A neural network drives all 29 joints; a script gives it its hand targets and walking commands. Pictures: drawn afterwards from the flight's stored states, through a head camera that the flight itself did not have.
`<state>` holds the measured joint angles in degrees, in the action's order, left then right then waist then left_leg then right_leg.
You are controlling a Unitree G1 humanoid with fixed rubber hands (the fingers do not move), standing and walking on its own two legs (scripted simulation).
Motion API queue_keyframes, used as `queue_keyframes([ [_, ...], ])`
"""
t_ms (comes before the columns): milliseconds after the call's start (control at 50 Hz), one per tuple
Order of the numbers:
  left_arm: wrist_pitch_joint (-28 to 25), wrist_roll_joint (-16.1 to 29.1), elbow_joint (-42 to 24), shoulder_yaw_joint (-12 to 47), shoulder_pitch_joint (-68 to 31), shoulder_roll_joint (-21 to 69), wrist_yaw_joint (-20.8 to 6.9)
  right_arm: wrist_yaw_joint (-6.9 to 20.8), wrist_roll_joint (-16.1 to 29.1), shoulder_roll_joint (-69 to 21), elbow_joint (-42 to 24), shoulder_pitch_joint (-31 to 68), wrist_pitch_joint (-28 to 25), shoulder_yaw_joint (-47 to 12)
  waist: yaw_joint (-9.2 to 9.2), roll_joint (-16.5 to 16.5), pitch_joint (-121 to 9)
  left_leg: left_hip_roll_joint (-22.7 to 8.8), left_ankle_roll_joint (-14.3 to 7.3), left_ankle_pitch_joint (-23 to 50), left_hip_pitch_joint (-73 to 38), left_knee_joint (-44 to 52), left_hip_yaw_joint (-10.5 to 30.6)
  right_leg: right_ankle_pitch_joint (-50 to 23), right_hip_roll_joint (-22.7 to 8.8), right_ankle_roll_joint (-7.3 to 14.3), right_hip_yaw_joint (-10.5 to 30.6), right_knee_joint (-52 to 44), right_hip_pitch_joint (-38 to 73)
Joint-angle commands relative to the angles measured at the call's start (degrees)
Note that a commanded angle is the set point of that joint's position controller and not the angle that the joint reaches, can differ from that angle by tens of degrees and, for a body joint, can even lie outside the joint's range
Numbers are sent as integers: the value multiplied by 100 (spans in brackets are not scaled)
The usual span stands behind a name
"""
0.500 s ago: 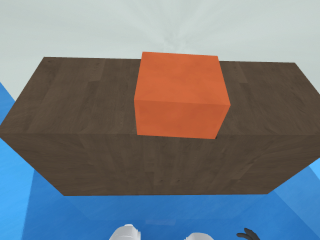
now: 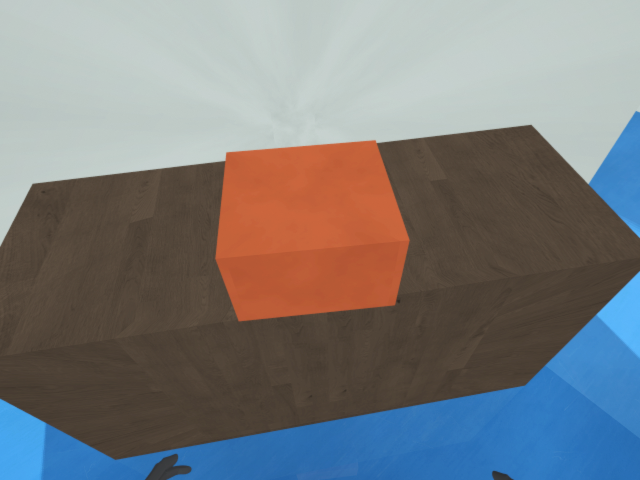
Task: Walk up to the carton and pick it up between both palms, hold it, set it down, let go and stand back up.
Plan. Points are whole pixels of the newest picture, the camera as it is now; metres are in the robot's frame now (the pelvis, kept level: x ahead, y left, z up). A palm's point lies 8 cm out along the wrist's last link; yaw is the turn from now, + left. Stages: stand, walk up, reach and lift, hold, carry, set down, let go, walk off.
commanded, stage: walk up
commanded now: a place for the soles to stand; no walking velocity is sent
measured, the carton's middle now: (309, 227) +0.52 +0.03 -0.02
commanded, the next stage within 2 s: none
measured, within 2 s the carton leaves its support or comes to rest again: neither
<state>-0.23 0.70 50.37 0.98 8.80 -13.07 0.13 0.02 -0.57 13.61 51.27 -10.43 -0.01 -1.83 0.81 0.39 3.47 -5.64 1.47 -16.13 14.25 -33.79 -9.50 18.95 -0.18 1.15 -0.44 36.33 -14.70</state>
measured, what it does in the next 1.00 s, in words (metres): shifts its weight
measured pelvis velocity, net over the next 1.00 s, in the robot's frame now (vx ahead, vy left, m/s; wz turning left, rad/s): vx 0.08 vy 0.02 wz -0.06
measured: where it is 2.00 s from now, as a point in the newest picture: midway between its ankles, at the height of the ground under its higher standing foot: outside the picture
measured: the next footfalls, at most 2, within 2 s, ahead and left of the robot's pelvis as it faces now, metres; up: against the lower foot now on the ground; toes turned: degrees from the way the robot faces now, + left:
right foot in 1.18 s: +0.12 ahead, -0.09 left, +0.00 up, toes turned +3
left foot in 1.40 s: +0.14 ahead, +0.13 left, +0.00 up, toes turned +2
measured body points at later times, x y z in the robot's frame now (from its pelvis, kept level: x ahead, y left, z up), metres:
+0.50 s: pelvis +0.00 +0.00 +0.00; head +0.01 -0.01 +0.45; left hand +0.08 +0.25 -0.13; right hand +0.06 -0.26 -0.14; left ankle +0.02 +0.14 -0.73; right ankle +0.01 -0.11 -0.73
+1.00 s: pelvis +0.08 +0.02 -0.01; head +0.09 +0.02 +0.44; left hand +0.19 +0.26 -0.14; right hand +0.06 -0.22 -0.16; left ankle +0.02 +0.13 -0.73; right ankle +0.03 -0.09 -0.73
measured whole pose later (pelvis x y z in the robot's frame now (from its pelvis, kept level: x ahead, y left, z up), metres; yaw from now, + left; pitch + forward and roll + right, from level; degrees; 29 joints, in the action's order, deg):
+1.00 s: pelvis +0.08 +0.02 -0.01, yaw -3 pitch -1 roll -1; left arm -1.4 -0.9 51.4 1.9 12.1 -12.6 1.2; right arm 0.0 -1.6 12.9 56.7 -20.0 -1.1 -1.3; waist 1.8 1.3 2.5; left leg -1.5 -0.8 -26.0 10.0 -38.0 -3.4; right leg 23.5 0.4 0.6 -1.3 37.2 -12.2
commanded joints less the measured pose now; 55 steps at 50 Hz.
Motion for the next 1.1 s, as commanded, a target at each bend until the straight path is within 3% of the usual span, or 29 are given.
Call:
queue_keyframes([
  [0,-52,4,-173,-163,216,-782,22,-11,1,703,-253,-61,-42,142,-70,-182,-331,-413,-454,775,-339,697,530,-1612,-583,272,830,-915,-247],
  [440,-81,-12,94,-114,608,-949,52,-11,-8,876,146,-93,26,112,-71,-179,-198,-430,-523,21,-742,944,422,-1114,-336,238,1209,-1139,-728],
  [460,-145,-159,68,-154,1131,-856,16,41,-125,939,294,-486,41,133,-129,-26,-455,-242,-455,-1737,-600,747,310,974,-386,381,1493,-1343,-505],
  [480,-131,-156,87,-214,1194,-1012,12,58,-138,880,265,-428,75,133,-148,-183,-69,-95,-380,-2259,-143,586,378,2196,-504,536,1963,-1727,-644],
  [500,-108,-135,99,-264,1232,-1139,32,76,-140,779,207,-383,89,108,-188,-450,275,92,-306,-2121,292,275,342,2767,-702,704,2423,-2116,-633],
  [540,-75,-130,140,-315,1186,-1274,91,101,-134,628,127,-374,45,73,-191,-844,674,301,-272,-1309,901,8,434,2704,-1062,932,2913,-2430,-394],
  [580,-83,-179,108,-279,958,-1124,94,80,-141,665,179,-663,-91,100,-40,-827,452,258,-345,-585,469,413,663,1810,-1025,834,2572,-2154,-398],
  [620,-110,-187,-19,-170,555,-829,26,42,-128,807,296,-1101,-228,162,188,-523,213,13,-457,-452,-580,1087,1067,986,-519,467,1641,-1474,-998],
  [640,-133,-179,-106,-92,404,-598,-20,19,-97,1007,359,-1290,-266,234,268,-30,276,-428,-602,-982,-916,1672,1773,603,-30,229,968,-639,-1464],
  [660,-153,-211,-156,-50,473,-439,-26,-8,-54,1247,454,-1451,-245,320,197,401,366,-984,-890,-1297,-975,2111,2669,453,256,37,443,121,-1716],
  [680,-172,-281,-149,-41,606,-422,4,-41,-44,1280,511,-1460,-202,345,114,487,560,-1403,-1155,-919,-961,2203,2947,641,127,-46,229,279,-1837],
  [700,-203,-303,-155,-37,644,-433,30,-54,-56,1183,520,-1391,-177,329,89,514,651,-1493,-1333,-283,-1028,2096,2865,801,-3,-55,215,320,-1893],
  [720,-243,-309,-179,-45,623,-454,44,-54,-85,1118,536,-1369,-170,310,100,554,632,-1441,-1369,490,-1064,1914,2628,742,-90,-42,188,209,-1761],
  [740,-289,-306,-212,-47,653,-447,51,-39,-110,1061,550,-1325,-169,291,45,609,523,-1309,-1311,1207,-914,1676,2304,445,-147,-13,157,-65,-1357],
  [780,-343,-265,-110,-44,1018,-523,61,15,-88,902,434,-942,-179,211,-229,534,164,-762,-937,2050,-173,1161,1522,-1062,-210,98,341,-693,41],
  [820,-330,-209,-21,-107,1129,-821,54,31,-38,681,348,-912,-181,156,-229,28,16,-30,-546,1988,274,464,901,-2546,-488,377,846,-597,758],
  [860,-258,-156,13,-163,1242,-970,89,0,-79,525,351,-1096,-175,100,-287,-279,-233,108,-365,1769,548,-131,789,-3265,-919,706,1219,-602,1277],
  [900,-182,-143,15,-171,1187,-1005,139,-20,-111,595,274,-1118,-175,144,-247,-389,-363,185,-318,1557,491,-409,756,-3600,-1155,890,1316,-667,1313],
  [960,-96,-147,-53,-138,678,-935,152,-21,-108,566,231,-1302,-192,186,-37,-383,-183,149,-387,1661,68,-114,865,-3224,-977,758,886,-568,762],
  [1000,-72,-174,-114,-89,367,-789,123,-18,-92,687,290,-1588,-221,270,103,-37,-185,-32,-561,2904,-637,200,1223,-2935,-510,413,306,78,168],
  [1020,-72,-199,-174,-50,201,-663,116,-23,-69,878,326,-1776,-223,370,217,244,-238,-296,-755,3534,-1116,308,1598,-2475,-250,195,10,541,-346],
  [1040,-62,-236,-231,-14,33,-535,120,-43,-64,1018,351,-1925,-203,454,329,501,-218,-714,-1069,3806,-1393,518,2042,-1771,-96,40,-203,960,-771],
  [1080,-37,-280,-412,-5,-363,-356,145,-80,-82,934,307,-1946,-171,483,470,861,156,-1399,-1615,4303,-1587,948,2640,1243,-13,-99,-228,1460,-1605],
])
